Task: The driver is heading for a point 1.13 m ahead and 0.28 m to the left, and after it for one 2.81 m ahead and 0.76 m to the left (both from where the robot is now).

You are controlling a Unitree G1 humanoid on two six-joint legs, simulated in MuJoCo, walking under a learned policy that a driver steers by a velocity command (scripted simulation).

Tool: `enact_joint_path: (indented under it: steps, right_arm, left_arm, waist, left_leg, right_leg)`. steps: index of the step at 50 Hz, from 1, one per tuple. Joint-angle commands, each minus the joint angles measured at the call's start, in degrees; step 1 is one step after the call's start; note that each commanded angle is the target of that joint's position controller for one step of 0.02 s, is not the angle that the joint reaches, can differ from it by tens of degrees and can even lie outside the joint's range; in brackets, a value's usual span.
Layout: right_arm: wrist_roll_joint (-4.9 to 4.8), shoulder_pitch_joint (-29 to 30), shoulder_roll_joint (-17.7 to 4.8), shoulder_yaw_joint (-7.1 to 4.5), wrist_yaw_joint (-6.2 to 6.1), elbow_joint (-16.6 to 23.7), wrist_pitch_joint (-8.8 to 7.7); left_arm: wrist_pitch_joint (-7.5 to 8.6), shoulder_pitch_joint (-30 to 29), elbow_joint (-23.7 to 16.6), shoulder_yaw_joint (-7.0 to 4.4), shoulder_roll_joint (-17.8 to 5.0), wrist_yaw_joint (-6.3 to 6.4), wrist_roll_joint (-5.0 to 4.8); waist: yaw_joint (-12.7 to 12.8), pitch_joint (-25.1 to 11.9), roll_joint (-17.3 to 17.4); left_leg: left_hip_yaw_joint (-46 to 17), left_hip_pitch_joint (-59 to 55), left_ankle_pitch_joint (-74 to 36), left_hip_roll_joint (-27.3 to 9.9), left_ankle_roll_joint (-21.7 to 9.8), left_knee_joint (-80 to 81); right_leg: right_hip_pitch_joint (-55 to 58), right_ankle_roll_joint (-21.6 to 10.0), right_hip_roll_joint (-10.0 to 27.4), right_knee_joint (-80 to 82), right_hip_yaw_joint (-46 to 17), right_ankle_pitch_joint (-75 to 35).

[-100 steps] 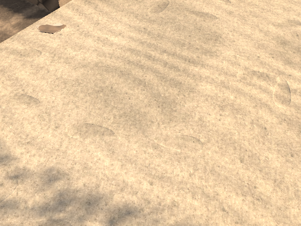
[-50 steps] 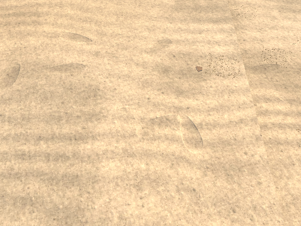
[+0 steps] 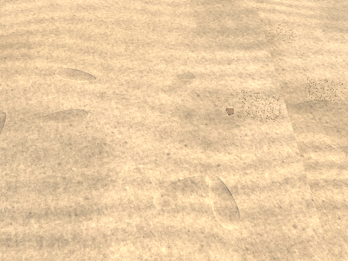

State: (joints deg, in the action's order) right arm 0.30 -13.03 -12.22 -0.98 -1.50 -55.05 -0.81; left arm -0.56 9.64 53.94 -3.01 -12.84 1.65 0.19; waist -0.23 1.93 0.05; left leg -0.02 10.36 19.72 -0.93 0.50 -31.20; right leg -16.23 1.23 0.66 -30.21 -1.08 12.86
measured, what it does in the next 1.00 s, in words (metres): walks ahead, turning left: left foot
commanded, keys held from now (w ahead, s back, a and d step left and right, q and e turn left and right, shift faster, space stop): no key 0.02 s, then w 0.32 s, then w+q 0.66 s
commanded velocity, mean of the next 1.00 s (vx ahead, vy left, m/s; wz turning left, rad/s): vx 0.37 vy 0.00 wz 0.26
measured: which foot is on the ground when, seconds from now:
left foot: down 0.00-0.26, up 0.28-0.72, down 0.74-1.00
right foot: down 0.00-0.76, up 0.78-1.00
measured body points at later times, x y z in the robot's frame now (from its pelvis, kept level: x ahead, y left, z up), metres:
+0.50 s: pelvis +0.13 -0.03 +0.01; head +0.14 -0.04 +0.46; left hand +0.08 +0.21 -0.13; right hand +0.27 -0.29 -0.12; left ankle +0.21 +0.13 -0.66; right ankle +0.05 -0.12 -0.73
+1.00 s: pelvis +0.40 +0.07 +0.01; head +0.42 +0.08 +0.46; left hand +0.48 +0.38 -0.09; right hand +0.54 -0.18 -0.11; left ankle +0.39 +0.12 -0.73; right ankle +0.57 -0.10 -0.66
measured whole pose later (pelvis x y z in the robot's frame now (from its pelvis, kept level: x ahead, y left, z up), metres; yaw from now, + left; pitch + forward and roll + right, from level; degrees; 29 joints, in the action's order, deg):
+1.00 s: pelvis +0.40 +0.07 +0.01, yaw +19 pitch +1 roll +0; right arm -0.5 -16.8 -14.2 -3.8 0.9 -48.6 -4.0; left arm 6.2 5.1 47.4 -3.7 -16.8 1.4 0.8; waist -2.4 1.8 -1.6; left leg -3.6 11.4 8.6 7.4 -6.6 -19.5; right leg -38.1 1.8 7.3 -53.7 -5.5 8.7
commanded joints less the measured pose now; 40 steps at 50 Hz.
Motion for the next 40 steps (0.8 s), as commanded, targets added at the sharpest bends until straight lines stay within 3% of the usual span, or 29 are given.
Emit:
enact_joint_path:
  steps: [1, 2, 4, 6, 7, 8, 10, 12, 13, 14, 15, 16, 18, 20, 25, 28, 31, 32, 34, 35, 36, 37, 38, 39, 40]
  right_arm:
    - [-0.08, -2.0, -6.63, -1.35, -0.13, 1.0, -0.33]
    - [-0.16, -3.3, -6.27, -1.33, -0.12, 0.05, -0.21]
    - [-0.84, -3.76, -8.5, -2.15, -0.21, -0.45, 0.18]
    - [-1.46, -5.75, -11.35, -3.07, -0.36, -0.42, -0.33]
    - [-1.78, -6.18, -12.6, -3.6, -0.46, -0.72, -0.97]
    - [-1.77, -5.77, -12.39, -3.7, -0.53, -0.72, -1.7]
    - [-1.97, -3.24, -11.0, -3.61, -0.25, -0.25, -2.57]
    - [-2.21, 1.17, -9.87, -3.4, 0.23, 1.13, -2.58]
    - [-1.87, 3.19, -7.14, -2.6, 0.38, 2.58, -2.98]
    - [-1.71, 3.29, -5.12, -2.2, 0.05, 4.86, -3.85]
    - [-2.58, 4.01, -7.54, -2.89, 0.18, 5.09, -4.55]
    - [-3.45, 3.09, -7.79, -3.01, 0.76, 4.67, -5.12]
    - [-2.99, 2.88, -7.74, -3.42, 1.21, 3.59, -5.45]
    - [-2.5, 2.86, -6.8, -3.71, 1.94, 3.16, -4.69]
    - [-2.12, 10.46, -3.38, -2.56, 2.56, 6.65, -3.17]
    - [-1.87, 15.63, -3.21, -1.88, 3.26, 9.14, -3.1]
    - [-1.92, 19.01, -3.36, -1.57, 4.37, 11.39, -3.01]
    - [-1.92, 19.36, -3.72, -1.68, 4.77, 12.04, -3.05]
    - [-1.83, 17.59, -5.59, -2.56, 5.47, 12.81, -3.08]
    - [-1.87, 13.74, -7.2, -3.44, 5.68, 12.34, -2.91]
    - [-2.02, 5.69, -9.54, -4.87, 5.66, 10.48, -2.68]
    - [-2.18, -3.69, -12.93, -6.81, 4.91, 8.21, -2.24]
    - [-1.89, -9.37, -18.44, -8.08, 3.72, 7.62, -1.85]
    - [-1.57, -9.39, -17.64, -7.2, 3.64, 8.31, -2.2]
    - [-0.96, -7.65, -13.76, -6.17, 3.49, 8.13, -2.83]
  left_arm:
    - [0.26, -0.52, -0.91, -1.07, -5.58, 0.47, -0.12]
    - [0.11, 0.48, 0.21, -0.91, -5.0, 0.51, -0.16]
    - [-0.01, 0.13, 1.14, -1.14, -5.3, 0.5, -0.65]
    - [1.31, -3.52, -0.16, -1.1, -5.14, 0.12, -1.07]
    - [2.36, -5.21, -0.93, -0.87, -4.45, -0.28, -1.42]
    - [3.41, -5.57, -1.09, -0.81, -4.14, -0.74, -1.69]
    - [4.96, -2.73, 0.17, -0.95, -4.06, -1.68, -2.12]
    - [5.31, 7.93, 5.21, -2.2, -5.74, -1.92, -1.88]
    - [5.43, 14.8, 6.85, -3.52, -9.82, -1.68, -1.54]
    - [5.71, 21.28, 8.06, -4.68, -15.53, -2.32, -1.55]
    - [6.52, 18.0, 7.33, -2.78, -10.71, -2.53, -0.62]
    - [7.08, 13.85, 6.06, -1.78, -7.66, -2.55, -0.61]
    - [7.32, 9.84, 4.66, -0.94, -6.24, -2.73, -0.67]
    - [6.76, 11.17, 5.33, -0.1, -4.35, -2.33, -0.13]
    - [6.29, 12.46, 5.71, -0.39, -7.69, -0.79, 0.82]
    - [6.48, 13.03, 5.58, -0.51, -8.55, -0.31, 0.39]
    - [6.09, 15.02, 6.28, -0.64, -8.52, -0.33, -0.3]
    - [5.79, 14.79, 6.18, -0.81, -8.95, -0.33, -0.42]
    - [5.06, 13.24, 5.18, -1.37, -10.85, -0.06, -0.43]
    - [4.51, 12.55, 4.57, -1.65, -11.66, 0.22, -0.28]
    - [3.85, 11.45, 3.79, -1.79, -12.16, 0.48, -0.08]
    - [3.77, 11.1, 2.75, -1.59, -12.15, 0.64, 0.04]
    - [4.96, 15.01, 0.26, 0.28, -5.76, -0.29, 1.24]
    - [7.81, 14.59, -1.17, 1.35, -3.79, -1.46, -0.08]
    - [9.67, 6.6, -3.35, -0.34, -9.19, -2.02, -2.45]
  waist:
    - [-0.19, -2.78, -0.06]
    - [-0.26, -3.88, 0.43]
    - [-0.6, -0.38, 3.99]
    - [-2.26, 5.32, 8.91]
    - [-2.6, 8.1, 10.57]
    - [-2.14, 9.56, 10.62]
    - [0.33, 8.69, 9.85]
    - [5.21, 4.4, 6.35]
    - [7.61, 1.43, -3.84]
    - [8.82, -2.49, -18.51]
    - [6.67, -1.1, -11.92]
    - [4.55, 1.65, -8.09]
    - [2.64, 2.81, -3.99]
    - [2.21, 1.84, -5.25]
    - [3.11, 4.13, -3.24]
    - [4.1, 5.45, -3.81]
    - [4.22, 6.8, -3.05]
    - [3.63, 6.56, -3.17]
    - [1.09, 3.36, -5.04]
    - [-1.37, 0.21, -6.41]
    - [-5.66, -4.37, -6.75]
    - [-10.09, -8.95, -4.83]
    - [-7.33, -16.2, 9.29]
    - [-5.77, -23.99, 11.3]
    - [-7.37, -16.47, 7.73]
  left_leg:
    - [-1.65, 4.42, -14.18, -1.88, -1.28, 6.55]
    - [-1.41, 3.75, -8.48, -1.58, -1.6, 7.58]
    - [-4.82, 5.18, 10.27, -3.07, -4.72, 10.87]
    - [-16.55, 3.7, 25.05, -11.34, -9.88, 18.07]
    - [-22.42, 3.84, 25.96, -15.71, -12.42, 20.38]
    - [-24.41, 3.22, 22.59, -17.69, -13.55, 20.84]
    - [-20.07, 2.1, 13.52, -16.4, -12.03, 17.84]
    - [-10.49, 10.75, 3.0, -9.52, -7.85, 9.93]
    - [-1.9, 17.63, -4.72, -2.98, -3.95, -6.76]
    - [1.95, 28.43, 6.77, 3.85, -0.89, -24.75]
    - [-4.58, 33.94, 12.18, 1.62, -1.78, -35.5]
    - [-6.0, 36.46, 7.68, -1.11, -3.44, -38.98]
    - [-4.95, 36.62, -2.16, -4.86, -4.89, -35.6]
    - [-3.67, 32.82, -6.95, -6.07, -4.39, -31.42]
    - [-2.78, 32.92, -15.71, -4.34, -1.97, -18.05]
    - [0.7, 28.58, -22.12, -3.53, -2.38, -9.64]
    - [1.94, 28.0, -21.93, -3.03, -4.36, -5.33]
    - [2.61, 27.53, -20.32, -2.49, -5.29, -4.38]
    - [5.6, 22.44, -15.35, 0.45, -7.43, -4.5]
    - [7.06, 17.29, -12.68, 2.52, -8.58, -5.27]
    - [7.89, 7.27, -12.41, 4.85, -10.08, -4.1]
    - [3.6, -8.36, -12.66, 4.44, -12.27, -2.01]
    - [-23.44, -29.97, -5.19, -10.48, -20.52, 0.28]
    - [-50.77, -36.24, 5.17, -19.56, -26.97, 13.68]
    - [-44.15, -31.21, 4.7, -17.04, -22.49, 16.48]
  right_leg:
    - [7.63, -2.11, 1.33, 2.14, -1.27, -15.07]
    - [8.08, -2.07, 0.42, 1.88, -0.13, -9.57]
    - [3.13, -2.15, -2.94, -2.19, 3.51, 8.97]
    - [-7.54, -2.54, -3.43, -9.19, 5.27, 13.12]
    - [-10.56, -3.44, -1.55, -12.06, 3.85, 11.39]
    - [-12.54, -4.39, 0.15, -12.99, 2.48, 11.08]
    - [-8.83, -6.07, 1.06, -6.43, 2.62, 11.56]
    - [11.46, -6.15, -1.42, 2.65, 3.36, 2.7]
    - [19.75, -9.26, 6.48, 9.59, -10.46, 6.96]
    - [27.94, -17.39, 18.45, 18.96, -34.54, 10.81]
    - [26.8, -18.86, 21.21, 19.81, -38.78, 11.62]
    - [25.03, -17.08, 19.69, 19.02, -32.26, 9.66]
    - [22.68, -13.21, 16.0, 20.1, -20.56, 2.25]
    - [20.79, -10.54, 12.83, 20.81, -11.21, -7.73]
    - [15.97, -10.52, 12.1, 24.01, -1.23, -15.1]
    - [13.32, -9.88, 11.96, 26.1, 3.89, -15.43]
    - [17.36, -9.22, 13.64, 24.61, 6.99, -19.38]
    - [19.46, -8.78, 14.23, 22.78, 8.02, -24.26]
    - [22.89, -7.61, 15.01, 15.38, 10.11, -44.8]
    - [23.68, -6.94, 15.07, 8.63, 11.02, -54.72]
    - [21.56, -5.98, 14.23, -2.07, 11.86, -59.54]
    - [11.67, -4.12, 12.08, -16.36, 12.03, -52.44]
    - [-11.86, -0.7, 3.64, -40.1, 11.4, -11.08]
    - [-23.38, -0.75, -4.33, -52.55, -1.06, 19.42]
    - [-29.59, -2.61, -0.49, -54.15, -5.71, 15.52]
Velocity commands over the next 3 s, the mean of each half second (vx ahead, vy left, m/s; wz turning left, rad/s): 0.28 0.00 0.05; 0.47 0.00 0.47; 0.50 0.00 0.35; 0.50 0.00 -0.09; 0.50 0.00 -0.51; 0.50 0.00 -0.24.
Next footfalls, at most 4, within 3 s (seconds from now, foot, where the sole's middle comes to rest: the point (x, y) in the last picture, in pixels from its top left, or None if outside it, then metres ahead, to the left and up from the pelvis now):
0.74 left None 0.43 0.13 -0.77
1.24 right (170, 200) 0.76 0.04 -0.77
1.76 left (91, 176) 0.89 0.40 -0.77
2.30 right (123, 118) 1.25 0.29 -0.77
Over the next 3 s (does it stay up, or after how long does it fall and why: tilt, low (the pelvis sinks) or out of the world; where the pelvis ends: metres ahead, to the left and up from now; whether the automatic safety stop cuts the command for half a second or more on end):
stays up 1.45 0.44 0.01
